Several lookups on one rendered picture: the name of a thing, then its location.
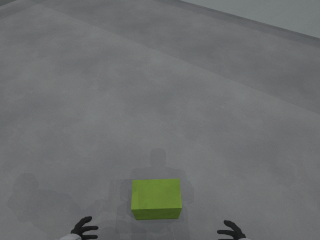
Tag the robot left hand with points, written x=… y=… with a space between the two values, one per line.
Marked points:
x=79 y=230

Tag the carton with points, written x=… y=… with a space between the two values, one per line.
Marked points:
x=156 y=199

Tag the robot right hand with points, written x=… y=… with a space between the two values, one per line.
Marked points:
x=236 y=234

